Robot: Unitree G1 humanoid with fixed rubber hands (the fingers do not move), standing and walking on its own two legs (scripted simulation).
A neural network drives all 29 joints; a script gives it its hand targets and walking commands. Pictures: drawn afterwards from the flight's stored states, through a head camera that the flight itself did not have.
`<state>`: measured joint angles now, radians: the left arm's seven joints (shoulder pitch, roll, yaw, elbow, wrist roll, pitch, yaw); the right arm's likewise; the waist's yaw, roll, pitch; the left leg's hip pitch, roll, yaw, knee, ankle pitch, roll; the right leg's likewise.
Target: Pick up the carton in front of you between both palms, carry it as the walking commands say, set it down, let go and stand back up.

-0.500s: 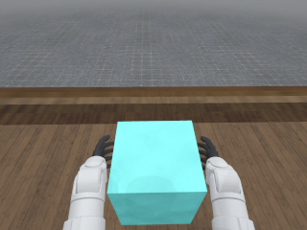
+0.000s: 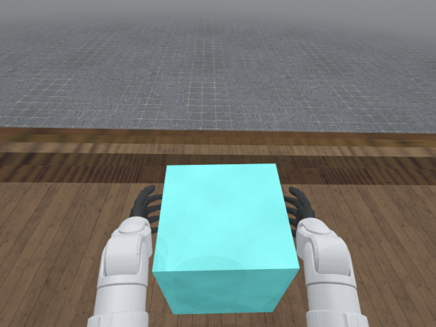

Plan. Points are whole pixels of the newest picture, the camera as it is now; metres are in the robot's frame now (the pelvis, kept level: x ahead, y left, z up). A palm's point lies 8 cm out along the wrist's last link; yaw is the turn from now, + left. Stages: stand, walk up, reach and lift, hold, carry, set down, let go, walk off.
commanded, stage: carry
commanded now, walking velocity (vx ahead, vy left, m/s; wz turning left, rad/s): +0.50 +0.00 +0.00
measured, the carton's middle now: (222, 242) +0.30 -0.01 +0.01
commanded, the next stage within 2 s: none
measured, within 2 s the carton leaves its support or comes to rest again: neither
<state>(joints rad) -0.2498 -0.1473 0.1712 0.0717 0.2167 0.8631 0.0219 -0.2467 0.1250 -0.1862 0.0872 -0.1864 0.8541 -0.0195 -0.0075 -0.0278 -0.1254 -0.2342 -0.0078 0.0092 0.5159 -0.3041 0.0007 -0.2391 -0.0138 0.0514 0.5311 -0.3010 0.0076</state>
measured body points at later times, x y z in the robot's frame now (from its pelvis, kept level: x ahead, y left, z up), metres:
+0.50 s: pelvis +0.23 +0.01 +0.00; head +0.23 +0.01 +0.45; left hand +0.51 +0.16 +0.09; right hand +0.51 -0.14 +0.09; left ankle +0.34 +0.12 -0.71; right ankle +0.11 -0.10 -0.74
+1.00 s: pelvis +0.56 +0.02 -0.01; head +0.56 +0.02 +0.44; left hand +0.85 +0.16 +0.08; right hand +0.84 -0.14 +0.08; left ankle +0.40 +0.11 -0.74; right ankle +0.71 -0.09 -0.72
